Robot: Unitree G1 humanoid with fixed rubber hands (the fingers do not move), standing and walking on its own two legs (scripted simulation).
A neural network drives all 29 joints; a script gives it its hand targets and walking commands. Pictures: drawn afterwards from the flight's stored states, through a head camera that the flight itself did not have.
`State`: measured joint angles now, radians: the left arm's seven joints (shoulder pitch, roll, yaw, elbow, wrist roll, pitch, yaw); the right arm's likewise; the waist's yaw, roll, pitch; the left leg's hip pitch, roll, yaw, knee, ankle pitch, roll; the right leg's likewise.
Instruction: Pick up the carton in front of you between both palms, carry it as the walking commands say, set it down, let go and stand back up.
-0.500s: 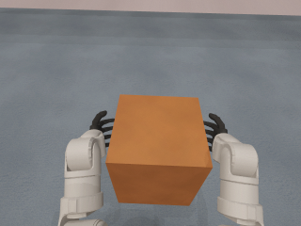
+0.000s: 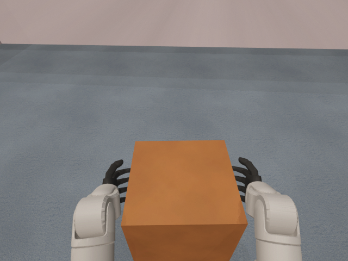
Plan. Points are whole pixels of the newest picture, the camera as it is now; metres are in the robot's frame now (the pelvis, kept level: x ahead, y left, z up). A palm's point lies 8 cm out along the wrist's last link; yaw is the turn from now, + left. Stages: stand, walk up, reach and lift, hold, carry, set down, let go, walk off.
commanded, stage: carry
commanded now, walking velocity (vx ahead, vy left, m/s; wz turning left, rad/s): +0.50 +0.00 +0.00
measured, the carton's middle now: (180, 207) +0.26 +0.01 +0.00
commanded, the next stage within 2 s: none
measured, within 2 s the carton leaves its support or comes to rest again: neither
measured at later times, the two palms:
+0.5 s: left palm (127, 105) +0.58 +0.18 +0.06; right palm (220, 106) +0.56 -0.12 +0.07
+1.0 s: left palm (142, 70) +0.79 +0.15 +0.08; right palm (218, 70) +0.79 -0.15 +0.07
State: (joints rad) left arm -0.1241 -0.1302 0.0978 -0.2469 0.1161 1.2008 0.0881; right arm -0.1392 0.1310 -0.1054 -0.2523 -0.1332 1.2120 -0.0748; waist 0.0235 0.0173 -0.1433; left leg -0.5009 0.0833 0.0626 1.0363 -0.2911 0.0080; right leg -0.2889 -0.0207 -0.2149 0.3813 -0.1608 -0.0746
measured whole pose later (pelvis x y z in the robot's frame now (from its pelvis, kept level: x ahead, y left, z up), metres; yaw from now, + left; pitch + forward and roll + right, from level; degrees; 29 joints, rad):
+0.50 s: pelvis +0.31 +0.05 +0.00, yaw -4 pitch +4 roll -1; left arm -0.14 -0.13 0.11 -0.29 0.13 1.22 0.09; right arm -0.14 0.13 -0.10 -0.27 -0.12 1.19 -0.08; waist -0.02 -0.02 -0.09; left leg -0.30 0.05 0.22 0.39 -0.16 0.06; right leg -0.50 -0.08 -0.08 1.05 -0.34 0.00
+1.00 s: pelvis +0.52 +0.01 -0.01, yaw -1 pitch +4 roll -1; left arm -0.16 -0.13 0.11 -0.27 0.12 1.19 0.08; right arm -0.17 0.13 -0.11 -0.30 -0.14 1.21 -0.08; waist 0.00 0.04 -0.11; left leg -0.13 0.08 0.10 0.47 -0.39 -0.04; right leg -0.35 -0.03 -0.22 0.48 -0.19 -0.05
